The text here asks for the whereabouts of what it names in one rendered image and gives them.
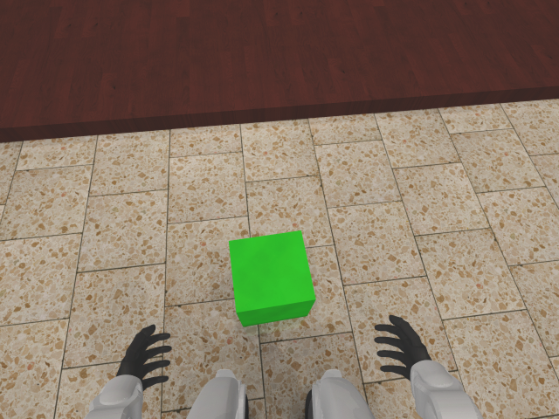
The right robot hand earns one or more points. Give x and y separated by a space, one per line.
410 343

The robot thigh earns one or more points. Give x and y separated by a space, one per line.
338 398
221 398

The robot left forearm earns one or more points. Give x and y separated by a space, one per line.
120 398

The left robot hand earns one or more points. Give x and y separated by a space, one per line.
136 356

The robot right forearm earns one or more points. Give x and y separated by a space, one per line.
439 395

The right robot thigh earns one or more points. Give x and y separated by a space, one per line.
338 398

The left robot thigh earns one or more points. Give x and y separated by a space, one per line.
221 398

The carton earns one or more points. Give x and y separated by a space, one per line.
271 278

